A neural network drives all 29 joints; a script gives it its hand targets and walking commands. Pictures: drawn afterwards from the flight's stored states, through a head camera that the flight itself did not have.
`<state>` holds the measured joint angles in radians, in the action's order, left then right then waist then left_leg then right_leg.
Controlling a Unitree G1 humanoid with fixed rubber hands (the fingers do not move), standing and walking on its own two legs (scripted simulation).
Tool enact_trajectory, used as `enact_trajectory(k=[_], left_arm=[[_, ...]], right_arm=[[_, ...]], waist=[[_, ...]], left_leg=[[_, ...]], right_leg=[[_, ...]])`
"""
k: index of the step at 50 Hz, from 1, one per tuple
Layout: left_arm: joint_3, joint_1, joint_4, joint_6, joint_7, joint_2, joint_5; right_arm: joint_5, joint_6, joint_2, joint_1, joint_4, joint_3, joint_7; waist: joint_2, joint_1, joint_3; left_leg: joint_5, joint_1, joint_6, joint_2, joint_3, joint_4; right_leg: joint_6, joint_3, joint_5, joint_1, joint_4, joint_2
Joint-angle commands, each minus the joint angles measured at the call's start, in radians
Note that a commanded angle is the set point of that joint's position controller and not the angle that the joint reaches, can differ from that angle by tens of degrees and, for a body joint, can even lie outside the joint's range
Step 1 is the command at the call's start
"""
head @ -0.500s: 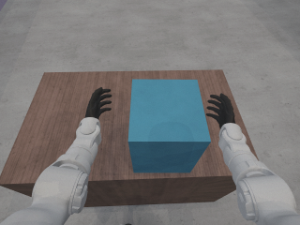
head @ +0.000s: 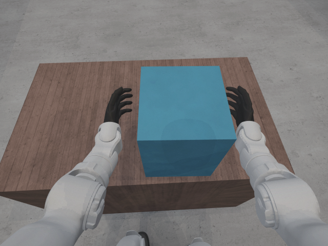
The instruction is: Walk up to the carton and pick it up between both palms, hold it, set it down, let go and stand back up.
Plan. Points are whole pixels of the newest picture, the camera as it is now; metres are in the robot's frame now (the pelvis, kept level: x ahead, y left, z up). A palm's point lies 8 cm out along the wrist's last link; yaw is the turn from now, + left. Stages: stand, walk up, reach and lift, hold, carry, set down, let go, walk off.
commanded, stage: reach and lift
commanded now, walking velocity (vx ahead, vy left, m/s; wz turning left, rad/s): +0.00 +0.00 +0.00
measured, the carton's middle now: (179, 126) +0.43 -0.04 -0.02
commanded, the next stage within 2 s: none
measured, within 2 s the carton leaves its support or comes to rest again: leaves its support in 1.92 s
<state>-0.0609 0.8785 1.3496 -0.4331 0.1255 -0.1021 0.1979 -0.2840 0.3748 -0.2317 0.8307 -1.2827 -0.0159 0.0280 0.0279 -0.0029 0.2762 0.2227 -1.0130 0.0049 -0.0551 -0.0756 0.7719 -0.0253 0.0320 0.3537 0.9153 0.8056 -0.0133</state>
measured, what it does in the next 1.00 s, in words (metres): stands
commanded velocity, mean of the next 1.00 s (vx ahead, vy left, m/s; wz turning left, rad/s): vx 0.00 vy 0.00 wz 0.00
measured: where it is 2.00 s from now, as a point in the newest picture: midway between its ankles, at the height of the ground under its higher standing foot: outside the picture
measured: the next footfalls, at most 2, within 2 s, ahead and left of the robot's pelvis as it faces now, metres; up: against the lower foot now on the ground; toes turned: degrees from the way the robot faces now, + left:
none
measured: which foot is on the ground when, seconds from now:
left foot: down 0.00-1.00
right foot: down 0.00-1.00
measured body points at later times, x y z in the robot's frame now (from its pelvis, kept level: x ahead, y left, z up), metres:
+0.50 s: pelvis +0.02 +0.00 +0.01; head +0.12 -0.01 +0.44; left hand +0.45 +0.12 +0.02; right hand +0.45 -0.18 +0.02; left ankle +0.06 +0.11 -0.69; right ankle +0.00 -0.14 -0.69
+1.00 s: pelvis +0.03 +0.00 +0.02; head +0.12 -0.01 +0.47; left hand +0.44 +0.12 +0.02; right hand +0.43 -0.17 +0.03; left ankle +0.06 +0.11 -0.69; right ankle +0.00 -0.14 -0.69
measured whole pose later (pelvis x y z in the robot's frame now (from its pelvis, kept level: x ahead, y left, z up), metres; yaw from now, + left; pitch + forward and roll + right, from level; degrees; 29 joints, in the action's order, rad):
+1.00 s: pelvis +0.03 +0.00 +0.02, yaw +0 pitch +23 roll -1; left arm 0.39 0.74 1.36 -0.57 0.17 0.00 -0.21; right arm 0.26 0.50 -0.02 0.75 -1.31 -0.38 0.13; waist 0.05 -0.05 0.23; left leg 0.21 -0.81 0.00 -0.06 -0.08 0.63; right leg -0.02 0.03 0.32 0.70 0.62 -0.02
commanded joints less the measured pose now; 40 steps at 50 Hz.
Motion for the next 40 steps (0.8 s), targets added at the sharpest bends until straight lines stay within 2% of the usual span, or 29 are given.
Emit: enact_trajectory(k=[1, 2, 8, 9, 10, 12, 13, 15, 16, 18, 19, 20, 21, 22, 23, 24, 25, 27, 28, 29, 30, 32, 33, 34, 35, 36, 37, 39, 40], left_arm=[[0.052, 0.403, -0.156, -0.038, 0.016, -0.004, -0.06], [0.1, 0.318, -0.131, -0.035, 0.014, -0.002, -0.108], [0.168, 0.403, -0.229, -0.053, 0.036, 0.036, -0.18], [0.182, 0.346, -0.209, -0.063, 0.022, 0.042, -0.189], [0.176, 0.385, -0.216, -0.062, 0.027, 0.055, -0.197], [0.195, 0.31, -0.174, -0.061, 0.01, 0.086, -0.215], [0.192, 0.346, -0.204, -0.069, 0.018, 0.08, -0.222], [0.211, 0.321, -0.212, -0.077, 0.021, 0.096, -0.248], [0.207, 0.383, -0.195, -0.068, 0.012, 0.101, -0.247], [0.213, 0.324, -0.16, -0.076, -0.001, 0.095, -0.243], [0.219, 0.358, -0.172, -0.085, 0.003, 0.109, -0.266], [0.211, 0.308, -0.158, -0.087, -0.001, 0.124, -0.26], [0.235, 0.346, -0.186, -0.088, 0.001, 0.133, -0.267], [0.224, 0.342, -0.143, -0.083, -0.003, 0.137, -0.279], [0.233, 0.329, -0.164, -0.087, -0.003, 0.149, -0.289], [0.226, 0.329, -0.206, -0.108, 0.001, 0.165, -0.291], [0.243, 0.354, -0.166, -0.108, -0.006, 0.151, -0.3], [0.229, 0.356, -0.163, -0.102, -0.007, 0.191, -0.326], [0.225, 0.331, -0.147, -0.115, -0.025, 0.233, -0.335], [0.217, 0.366, -0.142, -0.116, -0.047, 0.303, -0.347], [0.211, 0.391, -0.117, -0.125, -0.06, 0.358, -0.37], [0.239, 0.433, -0.09, -0.127, -0.085, 0.436, -0.461], [0.199, 0.433, -0.104, -0.138, -0.119, 0.61, -0.472], [0.184, 0.458, -0.069, -0.149, -0.144, 0.677, -0.503], [0.211, 0.418, -0.069, -0.161, -0.142, 0.693, -0.53], [0.216, 0.399, -0.037, -0.17, -0.143, 0.687, -0.538], [0.225, 0.434, -0.028, -0.169, -0.135, 0.672, -0.556], [0.231, 0.425, -0.006, -0.177, -0.134, 0.67, -0.568], [0.213, 0.421, -0.019, -0.187, -0.126, 0.688, -0.555]], right_arm=[[0.063, 0.059, -0.087, 0.443, 0.092, -0.017, 0.026], [0.065, 0.062, -0.064, 0.37, 0.044, 0.006, 0.031], [0.139, 0.097, -0.014, 0.458, 0.131, -0.091, 0.057], [0.163, 0.095, 0.041, 0.382, 0.115, -0.069, 0.066], [0.157, 0.098, -0.001, 0.453, 0.117, -0.088, 0.062], [0.158, 0.106, 0.074, 0.394, 0.11, -0.058, 0.073], [0.176, 0.112, 0.055, 0.408, 0.099, -0.09, 0.074], [0.173, 0.115, 0.081, 0.374, 0.088, -0.081, 0.072], [0.178, 0.1, 0.092, 0.418, 0.064, -0.095, 0.076], [0.201, 0.113, 0.112, 0.364, 0.077, -0.096, 0.076], [0.213, 0.114, 0.14, 0.393, 0.094, -0.093, 0.082], [0.211, 0.122, 0.132, 0.348, 0.063, -0.101, 0.082], [0.222, 0.13, 0.139, 0.401, 0.122, -0.086, 0.082], [0.225, 0.122, 0.142, 0.388, 0.052, -0.114, 0.084], [0.25, 0.125, 0.17, 0.392, 0.106, -0.138, 0.081], [0.25, 0.136, 0.191, 0.362, 0.085, -0.138, 0.08], [0.284, 0.143, 0.203, 0.391, 0.128, -0.148, 0.082], [0.312, 0.137, 0.221, 0.398, 0.106, -0.184, 0.074], [0.328, 0.142, 0.293, 0.364, 0.088, -0.149, 0.067], [0.367, 0.148, 0.375, 0.397, 0.12, -0.151, 0.05], [0.415, 0.147, 0.441, 0.423, 0.081, -0.161, 0.035], [0.511, 0.146, 0.557, 0.387, 0.039, -0.215, 0.005], [0.559, 0.158, 0.735, 0.41, 0.099, -0.174, -0.031], [0.609, 0.164, 0.823, 0.38, 0.101, -0.157, -0.05], [0.634, 0.177, 0.852, 0.369, 0.112, -0.131, -0.066], [0.667, 0.179, 0.854, 0.346, 0.069, -0.138, -0.062], [0.674, 0.174, 0.834, 0.368, 0.051, -0.169, -0.073], [0.705, 0.176, 0.847, 0.356, 0.034, -0.18, -0.075], [0.712, 0.19, 0.844, 0.342, 0.018, -0.192, -0.077]], waist=[[-0.015, -0.033, 0.629], [-0.014, -0.007, 0.601], [0.004, -0.03, 0.683], [-0.046, -0.031, 0.681], [-0.03, -0.046, 0.66], [-0.03, -0.026, 0.637], [-0.022, -0.04, 0.663], [0.013, -0.019, 0.644], [0.02, -0.037, 0.621], [-0.047, -0.043, 0.614], [-0.031, -0.028, 0.611], [-0.008, -0.045, 0.613], [-0.041, -0.04, 0.625], [0.002, -0.044, 0.575], [0.005, -0.041, 0.621], [0.02, -0.042, 0.633], [-0.034, -0.05, 0.634], [0.007, -0.048, 0.62], [-0.006, -0.045, 0.602], [-0.027, -0.038, 0.609], [-0.048, -0.053, 0.564], [0.014, -0.06, 0.496], [-0.01, -0.062, 0.545], [-0.004, -0.068, 0.558], [-0.005, -0.038, 0.543], [-0.025, -0.044, 0.544], [0.008, -0.049, 0.507], [0.005, -0.055, 0.507], [0.016, -0.064, 0.499]], left_leg=[[-0.249, 0.698, 0.081, -0.001, 0.063, 0.032], [-0.283, 0.709, 0.076, 0.001, 0.064, 0.023], [-0.344, 0.711, 0.082, 0.005, 0.057, 0.021], [-0.361, 0.716, 0.077, 0.006, 0.052, 0.036], [-0.338, 0.687, 0.077, 0.007, 0.055, 0.029], [-0.379, 0.719, 0.08, 0.015, 0.049, 0.026], [-0.396, 0.72, 0.082, 0.013, 0.054, 0.03], [-0.415, 0.741, 0.083, 0.013, 0.053, 0.022], [-0.366, 0.709, 0.078, 0.013, 0.054, 0.018], [-0.347, 0.732, 0.073, 0.009, 0.052, 0.011], [-0.357, 0.703, 0.069, 0.012, 0.048, 0.014], [-0.391, 0.731, 0.08, 0.019, 0.05, 0.01], [-0.442, 0.757, 0.079, 0.01, 0.053, 0.031], [-0.409, 0.735, 0.08, 0.007, 0.063, 0.017], [-0.417, 0.742, 0.08, 0.011, 0.057, 0.021], [-0.468, 0.743, 0.086, 0.013, 0.055, 0.032], [-0.426, 0.718, 0.078, 0.015, 0.051, 0.034], [-0.404, 0.758, 0.079, 0.013, 0.055, 0.004], [-0.439, 0.736, 0.081, 0.017, 0.049, 0.014], [-0.433, 0.749, 0.079, 0.017, 0.048, 0.012], [-0.432, 0.755, 0.075, 0.011, 0.058, -0.002], [-0.367, 0.746, 0.073, 0.016, 0.051, -0.03], [-0.409, 0.786, 0.074, 0.023, 0.051, -0.017], [-0.384, 0.772, 0.069, 0.027, 0.044, -0.031], [-0.393, 0.756, 0.063, 0.033, 0.037, -0.039], [-0.413, 0.746, 0.062, 0.025, 0.036, -0.048], [-0.398, 0.734, 0.064, 0.022, 0.04, -0.058], [-0.364, 0.725, 0.059, 0.022, 0.044, -0.081], [-0.413, 0.748, 0.069, 0.017, 0.046, -0.071]], right_leg=[[0.003, -0.098, -0.206, 0.006, -0.136, -0.036], [0.007, -0.086, -0.244, -0.037, -0.147, -0.042], [0.006, -0.095, -0.315, -0.089, -0.141, -0.06], [-0.011, -0.078, -0.381, -0.111, -0.133, -0.048], [-0.006, -0.086, -0.396, -0.118, -0.134, -0.052], [-0.006, -0.082, -0.396, -0.138, -0.138, -0.047], [-0.004, -0.088, -0.406, -0.134, -0.136, -0.061], [0.003, -0.085, -0.424, -0.149, -0.151, -0.057], [0.002, -0.079, -0.363, -0.127, -0.15, -0.051], [-0.003, -0.085, -0.345, -0.146, -0.169, -0.05], [-0.004, -0.081, -0.4, -0.157, -0.156, -0.045], [0.001, -0.078, -0.421, -0.163, -0.172, -0.046], [-0.007, -0.083, -0.473, -0.173, -0.159, -0.056], [0.0, -0.083, -0.436, -0.163, -0.151, -0.048], [0.005, -0.083, -0.432, -0.168, -0.164, -0.048], [0.005, -0.09, -0.486, -0.181, -0.144, -0.05], [0.0, -0.073, -0.498, -0.195, -0.155, -0.045], [0.011, -0.082, -0.448, -0.175, -0.181, -0.048], [0.012, -0.085, -0.483, -0.213, -0.17, -0.045], [0.004, -0.084, -0.457, -0.223, -0.173, -0.038], [0.002, -0.093, -0.5, -0.227, -0.166, -0.039], [0.016, -0.094, -0.437, -0.243, -0.193, -0.021], [0.012, -0.098, -0.478, -0.279, -0.197, -0.014], [0.008, -0.097, -0.518, -0.308, -0.197, -0.004], [0.01, -0.09, -0.573, -0.346, -0.189, -0.008], [0.01, -0.103, -0.597, -0.361, -0.193, -0.013], [0.016, -0.105, -0.567, -0.351, -0.2, -0.015], [0.016, -0.098, -0.603, -0.381, -0.2, -0.008], [0.022, -0.111, -0.62, -0.359, -0.2, -0.017]])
